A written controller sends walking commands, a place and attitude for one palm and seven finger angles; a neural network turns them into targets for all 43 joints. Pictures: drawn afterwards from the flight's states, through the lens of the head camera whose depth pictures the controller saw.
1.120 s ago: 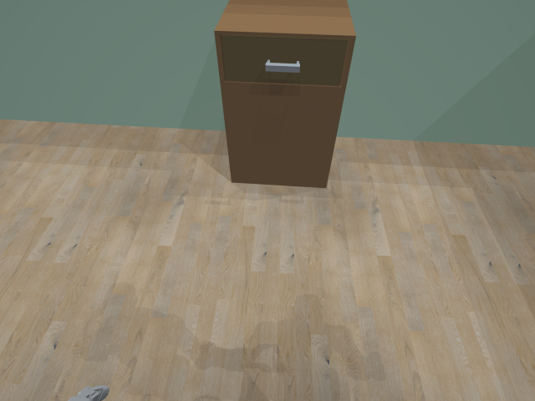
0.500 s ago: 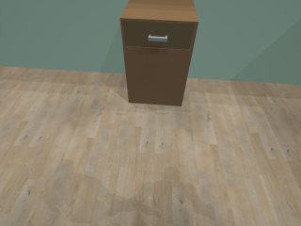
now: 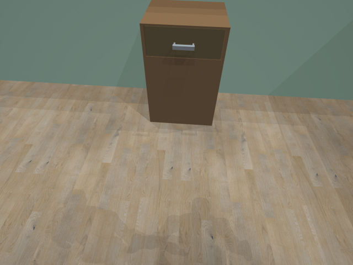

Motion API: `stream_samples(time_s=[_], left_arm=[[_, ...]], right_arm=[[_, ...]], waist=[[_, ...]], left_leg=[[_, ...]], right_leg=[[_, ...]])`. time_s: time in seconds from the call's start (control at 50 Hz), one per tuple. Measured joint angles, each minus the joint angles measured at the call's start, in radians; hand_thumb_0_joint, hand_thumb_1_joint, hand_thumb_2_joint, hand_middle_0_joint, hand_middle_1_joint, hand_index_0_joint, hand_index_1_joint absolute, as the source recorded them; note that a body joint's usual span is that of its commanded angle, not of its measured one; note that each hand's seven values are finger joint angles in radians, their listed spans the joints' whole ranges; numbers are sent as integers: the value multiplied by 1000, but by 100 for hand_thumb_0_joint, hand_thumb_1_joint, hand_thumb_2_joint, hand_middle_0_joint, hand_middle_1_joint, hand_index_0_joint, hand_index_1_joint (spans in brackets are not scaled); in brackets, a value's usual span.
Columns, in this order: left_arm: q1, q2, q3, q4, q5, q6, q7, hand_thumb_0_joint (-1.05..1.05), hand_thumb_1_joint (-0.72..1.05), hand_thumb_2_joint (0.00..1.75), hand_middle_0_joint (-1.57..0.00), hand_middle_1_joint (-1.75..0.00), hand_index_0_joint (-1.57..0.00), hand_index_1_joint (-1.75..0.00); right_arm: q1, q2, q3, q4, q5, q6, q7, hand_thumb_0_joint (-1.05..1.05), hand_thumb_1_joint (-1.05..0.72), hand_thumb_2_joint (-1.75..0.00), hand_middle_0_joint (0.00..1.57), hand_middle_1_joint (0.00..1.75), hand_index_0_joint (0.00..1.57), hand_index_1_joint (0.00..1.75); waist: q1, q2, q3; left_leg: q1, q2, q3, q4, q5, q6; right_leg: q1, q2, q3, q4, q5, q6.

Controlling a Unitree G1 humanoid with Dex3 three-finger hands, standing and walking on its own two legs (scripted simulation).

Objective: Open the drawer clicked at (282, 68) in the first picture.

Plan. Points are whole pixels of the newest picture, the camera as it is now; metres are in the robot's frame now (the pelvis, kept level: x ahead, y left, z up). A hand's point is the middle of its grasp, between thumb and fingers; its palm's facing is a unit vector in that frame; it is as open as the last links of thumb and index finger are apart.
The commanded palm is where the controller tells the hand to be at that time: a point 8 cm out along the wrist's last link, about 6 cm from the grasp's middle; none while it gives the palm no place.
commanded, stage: look at it before walking up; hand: left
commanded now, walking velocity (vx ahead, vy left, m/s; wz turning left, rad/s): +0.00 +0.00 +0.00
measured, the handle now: (183, 45) +1.27 +0.03 -0.10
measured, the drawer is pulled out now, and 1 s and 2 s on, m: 0.00 0.00 0.00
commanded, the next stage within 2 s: walk to a spot facing it in 0.32 s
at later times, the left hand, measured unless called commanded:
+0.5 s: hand out of the picture +0.07 +0.24 -0.16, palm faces -0.01 -0.94 -0.33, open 7.4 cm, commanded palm none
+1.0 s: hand out of the picture +0.06 +0.15 -0.17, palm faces -0.08 -0.99 -0.15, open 7.4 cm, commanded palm none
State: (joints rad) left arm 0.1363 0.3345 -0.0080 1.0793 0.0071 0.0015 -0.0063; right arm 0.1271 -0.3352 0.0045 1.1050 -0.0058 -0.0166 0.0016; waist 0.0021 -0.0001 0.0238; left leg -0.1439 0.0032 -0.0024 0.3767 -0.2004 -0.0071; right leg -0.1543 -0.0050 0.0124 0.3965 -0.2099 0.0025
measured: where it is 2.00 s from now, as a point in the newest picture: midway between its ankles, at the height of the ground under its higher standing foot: (201, 223)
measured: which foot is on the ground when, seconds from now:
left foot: down 0.00-0.76, up 0.78-1.00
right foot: down 0.00-1.00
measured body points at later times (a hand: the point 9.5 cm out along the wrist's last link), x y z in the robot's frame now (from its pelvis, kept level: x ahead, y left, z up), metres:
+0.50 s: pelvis +0.00 +0.00 +0.00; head +0.00 +0.00 +0.45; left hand +0.07 +0.29 -0.13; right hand +0.08 -0.29 -0.13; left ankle +0.00 +0.12 -0.75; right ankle +0.00 -0.12 -0.75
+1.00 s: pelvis +0.12 -0.02 +0.00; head +0.14 -0.02 +0.44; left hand +0.06 +0.20 -0.16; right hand +0.16 -0.26 -0.15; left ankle +0.22 +0.10 -0.69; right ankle +0.02 -0.11 -0.75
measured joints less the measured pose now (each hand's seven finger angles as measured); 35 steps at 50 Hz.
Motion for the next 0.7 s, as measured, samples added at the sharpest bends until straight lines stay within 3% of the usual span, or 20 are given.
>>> stream_samples(time_s=[0.48, 0.64, 0.7], left_arm=[[16, 1, 2, 8, 0, 1, 5, 0, 90, 90, -20, -30, -20, -30], [145, -62, 20, -23, 12, 27, -19, 0, 91, 90, -20, -30, -20, -30], [195, -92, 31, -27, 13, 23, -28, 0, 91, 90, -20, -30, -20, -30]], right_arm=[[-1, 2, 2, 6, -2, 4, -2, 1, -90, -90, 20, 30, 20, 30], [88, 66, -9, -32, -14, 10, 1, 1, -90, -90, 20, 30, 20, 30], [134, 92, -19, -40, -12, -2, 1, 1, -90, -90, 20, 30, 20, 30]], waist=[[6, -1, 0], [19, -2, -36], [21, -5, -28]], left_leg=[[5, 4, -1, -11, 4, -3], [-29, 31, 59, 117, -108, 3], [-21, 44, 93, 163, -161, -9]], right_leg=[[8, 4, -1, -18, 8, -1], [-67, 32, 53, 150, -150, -27], [-104, 21, 21, 240, -198, -35]])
